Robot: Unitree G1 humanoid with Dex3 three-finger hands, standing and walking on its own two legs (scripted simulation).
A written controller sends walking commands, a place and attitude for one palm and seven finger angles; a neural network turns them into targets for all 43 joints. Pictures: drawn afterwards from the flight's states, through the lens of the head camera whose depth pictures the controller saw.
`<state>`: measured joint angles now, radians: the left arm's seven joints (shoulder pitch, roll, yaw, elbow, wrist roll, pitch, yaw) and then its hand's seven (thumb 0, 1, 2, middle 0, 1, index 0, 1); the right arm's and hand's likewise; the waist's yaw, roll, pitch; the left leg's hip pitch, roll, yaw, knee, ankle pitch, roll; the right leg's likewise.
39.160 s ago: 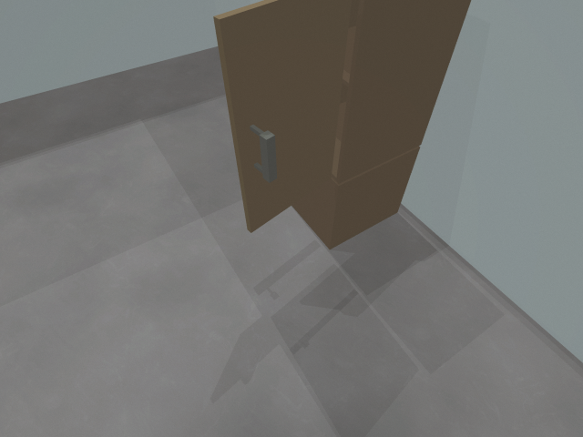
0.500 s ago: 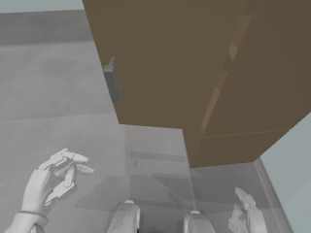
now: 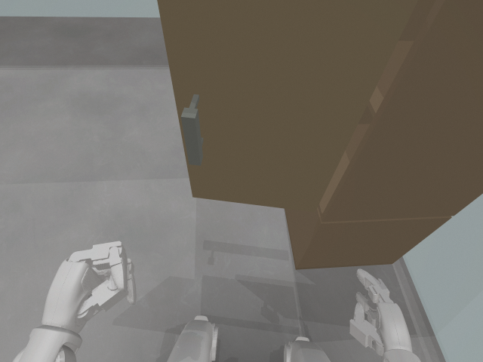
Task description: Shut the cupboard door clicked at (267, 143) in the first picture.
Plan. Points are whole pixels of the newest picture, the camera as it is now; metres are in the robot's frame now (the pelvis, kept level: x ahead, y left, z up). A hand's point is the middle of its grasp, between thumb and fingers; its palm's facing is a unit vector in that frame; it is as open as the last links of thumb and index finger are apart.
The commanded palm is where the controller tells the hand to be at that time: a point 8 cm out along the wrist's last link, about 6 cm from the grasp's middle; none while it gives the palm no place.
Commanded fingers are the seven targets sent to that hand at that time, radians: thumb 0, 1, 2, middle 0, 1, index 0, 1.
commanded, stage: raise the hand and make a fist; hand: left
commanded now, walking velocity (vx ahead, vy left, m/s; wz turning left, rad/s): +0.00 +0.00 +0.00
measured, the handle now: (195, 130) +0.51 +0.14 +0.06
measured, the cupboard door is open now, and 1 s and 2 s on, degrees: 79 79 79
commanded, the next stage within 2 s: bring the fist close to the handle in 0.60 s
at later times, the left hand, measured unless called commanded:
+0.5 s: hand (136, 276) +0.23 +0.17 +0.06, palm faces -0.06 -1.00 -0.04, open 3.1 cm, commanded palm +0.21 +0.23 +0.06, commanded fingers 0.00 0.90 0.90 -1.30 -1.50 -1.30 -1.50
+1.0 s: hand (162, 244) +0.28 +0.15 +0.06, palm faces -0.10 -0.99 -0.02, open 3.1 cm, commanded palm +0.27 +0.20 +0.06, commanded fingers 0.00 0.90 0.90 -1.30 -1.50 -1.30 -1.50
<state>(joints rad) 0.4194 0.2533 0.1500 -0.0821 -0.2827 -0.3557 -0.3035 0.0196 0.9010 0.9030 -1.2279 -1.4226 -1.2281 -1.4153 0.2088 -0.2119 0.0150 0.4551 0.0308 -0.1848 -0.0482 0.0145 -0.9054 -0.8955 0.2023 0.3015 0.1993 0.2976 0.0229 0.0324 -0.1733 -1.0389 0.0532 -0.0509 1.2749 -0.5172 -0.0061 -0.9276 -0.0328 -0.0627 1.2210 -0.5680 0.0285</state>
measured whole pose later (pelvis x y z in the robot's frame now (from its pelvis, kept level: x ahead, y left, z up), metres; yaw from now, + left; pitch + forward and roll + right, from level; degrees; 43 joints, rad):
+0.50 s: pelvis +0.00 -0.01 +0.00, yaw +0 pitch +16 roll -3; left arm 0.39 0.25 0.16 -0.04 -0.30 -0.36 -0.32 0.02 0.90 0.90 -1.30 -1.50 -1.30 -1.50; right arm 0.25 -0.24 -0.01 0.49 0.04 -0.17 -0.06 0.02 -0.91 -0.90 0.20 0.30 0.20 0.30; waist 0.01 0.04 -0.17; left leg -1.02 0.06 -0.05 1.26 -0.52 -0.02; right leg -0.93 -0.03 -0.06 1.23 -0.58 0.02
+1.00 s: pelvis +0.00 -0.01 +0.00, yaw +0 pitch +17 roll -3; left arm 0.14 0.24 0.11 0.08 -0.26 -0.31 -0.27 0.02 0.90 0.90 -1.30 -1.50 -1.31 -1.50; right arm 0.23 -0.24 0.02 0.51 0.04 -0.17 -0.06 0.01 -0.91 -0.90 0.20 0.30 0.20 0.30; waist 0.00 0.05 -0.17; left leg -1.05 0.06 -0.05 1.27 -0.51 -0.03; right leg -0.95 -0.03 -0.06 1.24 -0.58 0.01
